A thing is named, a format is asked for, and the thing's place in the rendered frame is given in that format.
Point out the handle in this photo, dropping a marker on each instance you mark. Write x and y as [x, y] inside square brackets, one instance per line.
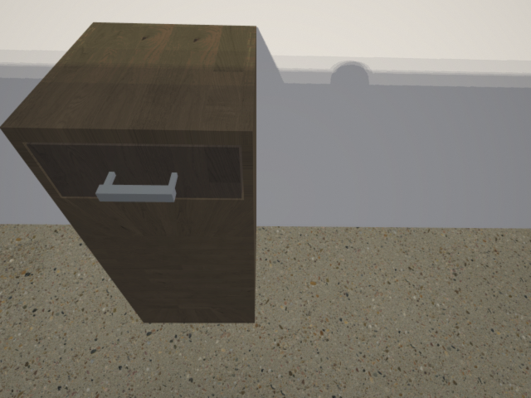
[142, 193]

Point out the drawer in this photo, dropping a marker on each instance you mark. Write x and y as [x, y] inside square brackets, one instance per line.
[204, 171]

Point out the cabinet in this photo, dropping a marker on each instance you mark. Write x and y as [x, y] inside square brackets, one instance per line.
[188, 261]

